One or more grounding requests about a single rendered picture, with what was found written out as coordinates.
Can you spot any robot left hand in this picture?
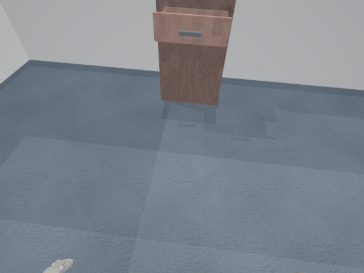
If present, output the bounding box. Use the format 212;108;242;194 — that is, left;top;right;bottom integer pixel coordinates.
43;259;73;273

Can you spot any cabinet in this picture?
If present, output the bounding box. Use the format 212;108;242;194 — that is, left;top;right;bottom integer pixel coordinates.
156;0;236;105

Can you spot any handle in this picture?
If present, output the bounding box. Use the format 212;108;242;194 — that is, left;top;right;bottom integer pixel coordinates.
179;28;202;37

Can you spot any drawer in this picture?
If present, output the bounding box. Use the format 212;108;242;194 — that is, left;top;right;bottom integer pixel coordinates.
152;6;232;47

